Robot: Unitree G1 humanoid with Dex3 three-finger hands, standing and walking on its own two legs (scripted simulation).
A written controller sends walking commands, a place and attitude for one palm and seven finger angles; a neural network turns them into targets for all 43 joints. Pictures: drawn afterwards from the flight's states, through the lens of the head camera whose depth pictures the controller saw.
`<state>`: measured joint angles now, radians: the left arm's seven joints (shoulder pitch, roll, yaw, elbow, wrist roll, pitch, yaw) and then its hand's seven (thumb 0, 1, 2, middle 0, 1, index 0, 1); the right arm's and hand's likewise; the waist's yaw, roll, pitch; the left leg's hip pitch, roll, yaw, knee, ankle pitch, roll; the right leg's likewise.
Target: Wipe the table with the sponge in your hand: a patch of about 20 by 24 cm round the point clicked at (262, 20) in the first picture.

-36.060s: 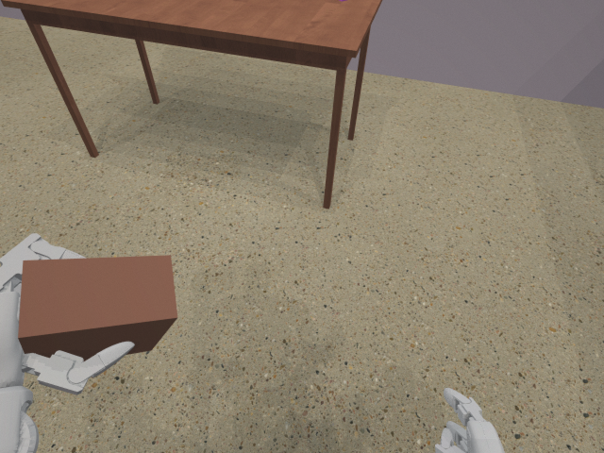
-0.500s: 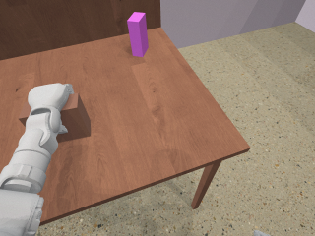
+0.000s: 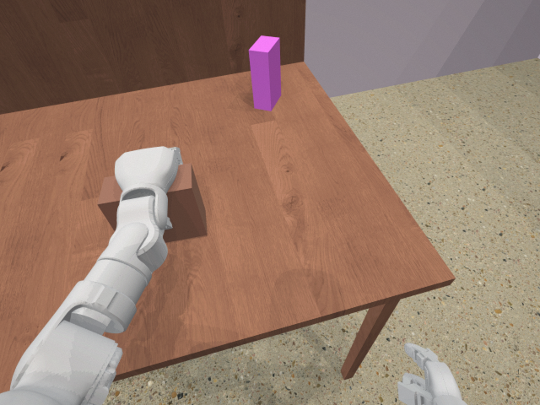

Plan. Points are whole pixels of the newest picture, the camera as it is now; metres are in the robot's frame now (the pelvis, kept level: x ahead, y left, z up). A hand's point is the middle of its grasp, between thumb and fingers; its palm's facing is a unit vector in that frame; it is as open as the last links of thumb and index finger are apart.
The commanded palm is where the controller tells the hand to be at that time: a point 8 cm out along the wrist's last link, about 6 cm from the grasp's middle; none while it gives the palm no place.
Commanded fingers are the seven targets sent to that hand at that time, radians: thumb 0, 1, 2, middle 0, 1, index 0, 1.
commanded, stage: wipe back along the middle lane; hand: left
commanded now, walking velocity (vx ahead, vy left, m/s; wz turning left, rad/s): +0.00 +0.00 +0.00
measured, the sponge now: (161, 214) +0.39 +0.24 +0.04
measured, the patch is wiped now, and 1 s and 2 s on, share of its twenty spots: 0.35 0.55 0.80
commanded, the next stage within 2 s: slide across to the third lane in 1.70 s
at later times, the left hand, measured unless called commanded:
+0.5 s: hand (174, 205) +0.38 +0.20 +0.09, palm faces +0.02 -0.03 -1.00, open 10.3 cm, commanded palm +0.34 +0.19 +0.12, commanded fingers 0.00 0.10 1.30 -1.20 -1.60 -1.20 -1.60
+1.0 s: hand (175, 230) +0.33 +0.19 +0.08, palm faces +0.04 -0.06 -1.00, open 10.3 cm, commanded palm +0.29 +0.17 +0.12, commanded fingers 0.00 0.10 1.30 -1.20 -1.60 -1.20 -1.60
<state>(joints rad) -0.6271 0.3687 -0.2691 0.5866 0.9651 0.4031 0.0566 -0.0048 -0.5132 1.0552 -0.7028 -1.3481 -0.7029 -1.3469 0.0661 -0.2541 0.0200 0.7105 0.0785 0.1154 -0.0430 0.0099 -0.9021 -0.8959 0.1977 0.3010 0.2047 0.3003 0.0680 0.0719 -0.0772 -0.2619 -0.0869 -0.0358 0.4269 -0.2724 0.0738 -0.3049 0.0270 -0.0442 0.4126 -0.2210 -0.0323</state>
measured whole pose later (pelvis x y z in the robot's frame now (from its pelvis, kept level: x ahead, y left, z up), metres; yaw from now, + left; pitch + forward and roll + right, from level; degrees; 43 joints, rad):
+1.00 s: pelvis -0.01 -0.02 +0.00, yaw -3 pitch +3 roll +0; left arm -0.29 0.35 -0.28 0.22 0.97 0.57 0.09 0.01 -0.50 1.05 -0.64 -1.40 -0.68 -1.36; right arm 0.02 -0.26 0.04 0.66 0.10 0.17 -0.02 0.01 -0.90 -0.90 0.20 0.30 0.20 0.30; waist 0.07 0.09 -0.08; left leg -0.19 -0.05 0.01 0.42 -0.27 0.05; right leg -0.26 0.07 0.00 0.43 -0.21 -0.06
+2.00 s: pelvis -0.02 -0.03 +0.00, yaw -4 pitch -1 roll +1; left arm 0.00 0.30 -0.38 -0.18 0.98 0.64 0.10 0.00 -0.50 1.05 -0.60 -1.42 -0.70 -1.32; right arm -0.02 -0.26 0.03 0.64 0.09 0.19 0.05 0.01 -0.90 -0.90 0.19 0.30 0.20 0.30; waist 0.10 0.11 -0.06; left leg -0.14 -0.05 0.02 0.46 -0.30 0.04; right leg -0.22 0.07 0.01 0.49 -0.24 -0.07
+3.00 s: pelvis -0.05 -0.06 +0.00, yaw -4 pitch +0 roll +2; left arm -0.47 0.17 -0.40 0.45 0.95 0.65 0.12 -0.01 -0.53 1.06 -0.67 -1.36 -0.78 -1.24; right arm 0.01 -0.25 0.03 0.73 0.10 0.17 -0.01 0.01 -0.90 -0.90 0.19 0.30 0.20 0.30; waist 0.06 0.08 -0.09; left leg -0.20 -0.02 0.01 0.43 -0.23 0.01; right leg -0.28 0.09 -0.01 0.45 -0.17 -0.11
